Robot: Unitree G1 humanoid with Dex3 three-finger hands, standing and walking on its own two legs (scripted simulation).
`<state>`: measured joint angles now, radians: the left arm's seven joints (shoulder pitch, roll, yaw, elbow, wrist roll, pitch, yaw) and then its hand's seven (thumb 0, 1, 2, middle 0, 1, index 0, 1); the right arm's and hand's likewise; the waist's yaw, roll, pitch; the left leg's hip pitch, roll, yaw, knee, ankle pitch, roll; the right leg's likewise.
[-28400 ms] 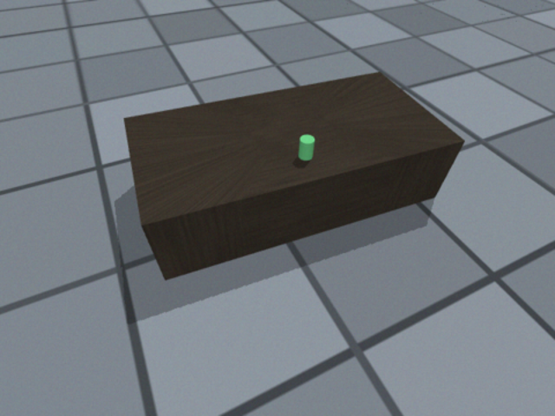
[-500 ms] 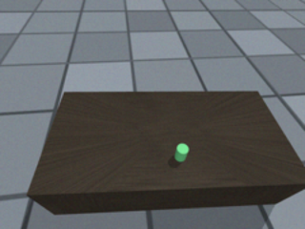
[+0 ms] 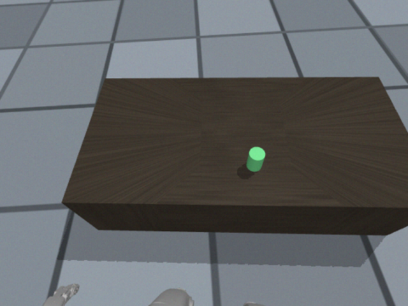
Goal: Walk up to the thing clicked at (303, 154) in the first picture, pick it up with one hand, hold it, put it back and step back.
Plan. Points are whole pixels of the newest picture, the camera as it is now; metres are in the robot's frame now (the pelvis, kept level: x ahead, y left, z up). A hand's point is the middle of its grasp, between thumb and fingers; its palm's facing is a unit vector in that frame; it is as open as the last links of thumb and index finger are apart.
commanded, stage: step back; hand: right
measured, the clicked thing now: (255, 159) +0.63 -0.15 -0.36
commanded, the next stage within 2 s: none
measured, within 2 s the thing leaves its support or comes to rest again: neither
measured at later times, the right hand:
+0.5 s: hand out of the picture +0.01 -0.26 -0.15, palm faces +0.01 +0.92 -0.38, open 7.4 cm
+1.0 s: hand out of the picture -0.18 -0.22 -0.14, palm faces -0.03 +0.91 -0.42, open 7.4 cm
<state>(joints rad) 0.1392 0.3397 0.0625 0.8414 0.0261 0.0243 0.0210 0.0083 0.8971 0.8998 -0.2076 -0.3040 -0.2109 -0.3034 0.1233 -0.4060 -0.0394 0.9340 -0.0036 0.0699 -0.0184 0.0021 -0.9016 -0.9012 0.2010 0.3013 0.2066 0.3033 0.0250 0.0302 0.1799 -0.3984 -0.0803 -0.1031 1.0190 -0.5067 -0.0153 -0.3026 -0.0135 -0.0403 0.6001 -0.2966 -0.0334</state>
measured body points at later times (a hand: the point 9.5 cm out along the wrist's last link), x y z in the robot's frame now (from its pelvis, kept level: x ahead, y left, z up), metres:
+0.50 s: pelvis -0.12 +0.01 -0.01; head -0.06 +0.00 +0.43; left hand -0.01 +0.33 -0.13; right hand +0.01 -0.31 -0.13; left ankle -0.05 +0.13 -0.73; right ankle -0.14 -0.11 -0.73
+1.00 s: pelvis -0.26 +0.04 +0.00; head -0.20 +0.07 +0.44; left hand -0.13 +0.36 -0.13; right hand -0.18 -0.27 -0.11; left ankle -0.23 +0.15 -0.73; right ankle -0.27 -0.10 -0.64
